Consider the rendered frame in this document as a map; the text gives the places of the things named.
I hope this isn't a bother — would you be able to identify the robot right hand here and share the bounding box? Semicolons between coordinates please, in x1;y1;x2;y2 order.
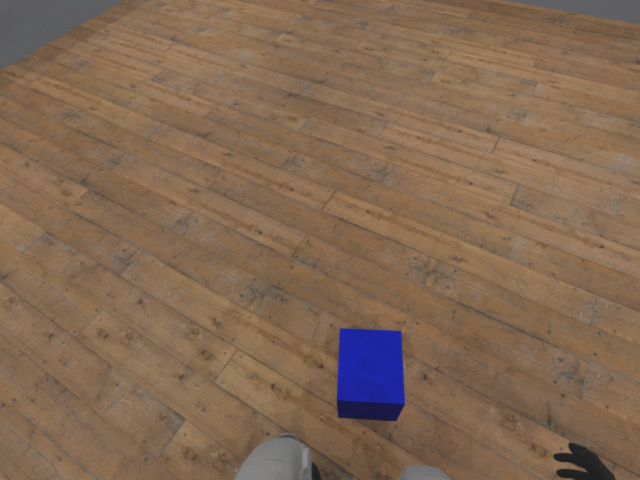
553;442;616;480

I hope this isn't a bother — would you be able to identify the robot left shin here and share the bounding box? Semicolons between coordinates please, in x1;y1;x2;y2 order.
279;434;299;442

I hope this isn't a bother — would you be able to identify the carton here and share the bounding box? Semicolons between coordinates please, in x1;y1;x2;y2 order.
337;328;405;421

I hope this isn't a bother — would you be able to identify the robot left thigh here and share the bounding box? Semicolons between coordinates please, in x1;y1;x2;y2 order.
234;437;312;480

